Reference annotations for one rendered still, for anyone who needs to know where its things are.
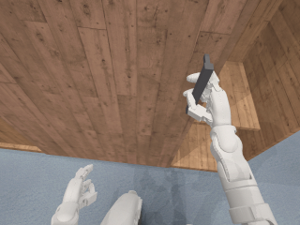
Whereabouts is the robot left hand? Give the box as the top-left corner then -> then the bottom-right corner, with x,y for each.
62,164 -> 98,210

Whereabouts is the robot right forearm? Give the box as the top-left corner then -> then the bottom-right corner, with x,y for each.
210,124 -> 278,225

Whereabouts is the handle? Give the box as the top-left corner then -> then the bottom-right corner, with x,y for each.
186,53 -> 214,114

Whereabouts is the left robot thigh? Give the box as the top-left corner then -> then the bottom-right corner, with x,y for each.
100,193 -> 143,225

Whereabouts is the wardrobe door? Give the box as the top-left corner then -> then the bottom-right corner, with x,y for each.
0,0 -> 259,168
0,118 -> 35,146

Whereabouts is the robot left forearm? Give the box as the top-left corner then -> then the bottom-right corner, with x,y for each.
51,202 -> 80,225

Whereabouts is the robot right hand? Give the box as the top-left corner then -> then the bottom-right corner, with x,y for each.
183,71 -> 232,129

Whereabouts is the robot left shin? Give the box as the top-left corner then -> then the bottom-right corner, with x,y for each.
128,190 -> 139,225

